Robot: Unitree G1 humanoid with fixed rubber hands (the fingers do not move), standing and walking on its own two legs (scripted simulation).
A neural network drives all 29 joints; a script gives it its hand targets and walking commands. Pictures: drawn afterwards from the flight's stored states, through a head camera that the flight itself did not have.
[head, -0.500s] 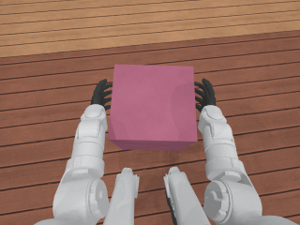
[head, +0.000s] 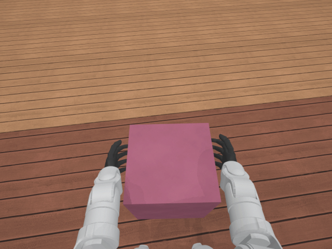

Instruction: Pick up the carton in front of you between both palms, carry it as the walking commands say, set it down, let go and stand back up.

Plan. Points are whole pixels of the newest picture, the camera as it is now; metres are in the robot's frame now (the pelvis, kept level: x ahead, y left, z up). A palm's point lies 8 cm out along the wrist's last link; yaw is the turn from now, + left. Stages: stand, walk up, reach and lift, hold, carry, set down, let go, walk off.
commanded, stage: reach and lift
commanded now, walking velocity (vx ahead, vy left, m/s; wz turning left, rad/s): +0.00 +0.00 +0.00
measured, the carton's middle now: (170, 175) +0.32 +0.00 -0.09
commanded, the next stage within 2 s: hold in 1.22 s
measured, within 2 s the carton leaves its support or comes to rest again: neither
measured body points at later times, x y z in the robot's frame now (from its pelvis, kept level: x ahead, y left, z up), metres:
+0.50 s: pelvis -0.01 +0.00 +0.03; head -0.04 +0.00 +0.48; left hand +0.30 +0.15 +0.05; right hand +0.31 -0.15 +0.05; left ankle +0.02 +0.13 -0.71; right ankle +0.01 -0.13 -0.71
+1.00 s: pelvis +0.01 +0.00 +0.04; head -0.02 +0.00 +0.49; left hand +0.31 +0.15 +0.06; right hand +0.31 -0.15 +0.07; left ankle +0.02 +0.13 -0.71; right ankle +0.01 -0.13 -0.71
